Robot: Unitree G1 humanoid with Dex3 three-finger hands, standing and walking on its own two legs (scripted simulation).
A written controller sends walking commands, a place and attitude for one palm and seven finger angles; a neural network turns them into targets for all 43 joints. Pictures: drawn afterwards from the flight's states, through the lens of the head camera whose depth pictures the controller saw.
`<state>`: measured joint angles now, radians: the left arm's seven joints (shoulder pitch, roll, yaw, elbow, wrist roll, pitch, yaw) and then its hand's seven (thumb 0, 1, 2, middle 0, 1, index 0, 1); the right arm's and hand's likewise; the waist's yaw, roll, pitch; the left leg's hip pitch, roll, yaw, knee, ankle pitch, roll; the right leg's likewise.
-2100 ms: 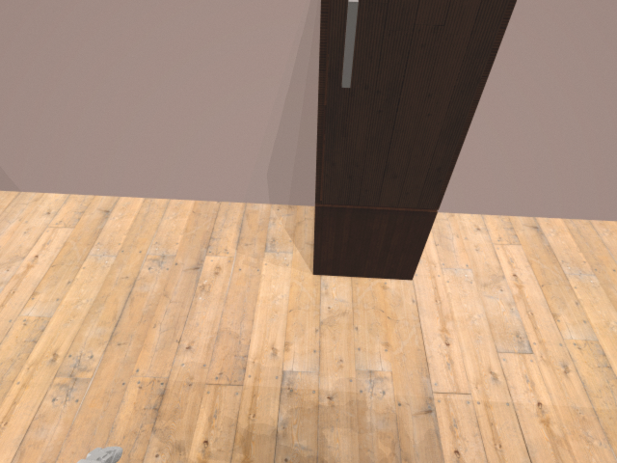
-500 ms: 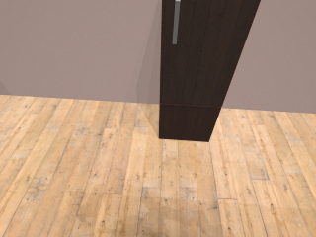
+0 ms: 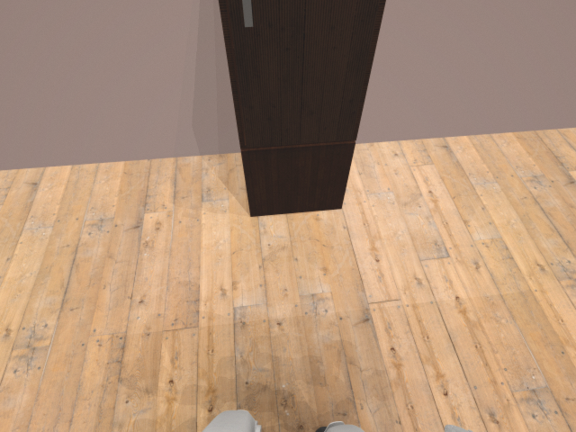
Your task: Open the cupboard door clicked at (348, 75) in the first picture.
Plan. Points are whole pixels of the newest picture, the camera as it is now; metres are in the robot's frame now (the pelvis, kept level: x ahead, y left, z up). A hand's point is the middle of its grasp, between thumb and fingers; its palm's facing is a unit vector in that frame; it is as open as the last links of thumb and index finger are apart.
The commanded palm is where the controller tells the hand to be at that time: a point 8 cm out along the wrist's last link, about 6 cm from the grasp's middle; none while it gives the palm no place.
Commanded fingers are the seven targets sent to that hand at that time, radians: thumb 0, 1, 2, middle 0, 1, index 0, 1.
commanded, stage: walk to a spot facing it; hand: left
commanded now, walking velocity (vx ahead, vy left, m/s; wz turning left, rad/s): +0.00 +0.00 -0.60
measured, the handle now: out of the picture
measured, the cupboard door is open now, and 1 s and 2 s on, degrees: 0 0 0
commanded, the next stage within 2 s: turn to face it in 1.46 s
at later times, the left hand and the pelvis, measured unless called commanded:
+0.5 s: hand (167, 423) +0.14 +0.20 -0.15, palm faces -0.34 -0.91 -0.23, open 7.4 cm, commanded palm none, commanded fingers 0.00 0.90 0.90 -0.20 -0.30 -0.20 -0.30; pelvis -0.03 +0.03 +0.01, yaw -21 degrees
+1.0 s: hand (198, 399) +0.18 +0.17 -0.18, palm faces -0.55 -0.82 -0.19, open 7.4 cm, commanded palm none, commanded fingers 0.00 0.90 0.90 -0.20 -0.30 -0.20 -0.30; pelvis +0.04 +0.02 +0.00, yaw -38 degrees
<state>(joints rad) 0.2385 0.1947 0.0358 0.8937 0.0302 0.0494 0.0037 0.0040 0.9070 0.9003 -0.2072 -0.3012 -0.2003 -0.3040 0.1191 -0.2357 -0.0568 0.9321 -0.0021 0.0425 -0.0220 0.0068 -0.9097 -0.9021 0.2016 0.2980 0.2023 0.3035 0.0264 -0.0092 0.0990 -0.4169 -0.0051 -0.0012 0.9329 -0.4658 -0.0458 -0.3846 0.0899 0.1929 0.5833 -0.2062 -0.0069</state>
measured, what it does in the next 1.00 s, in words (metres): steps on the spot, turning right: left foot, then right foot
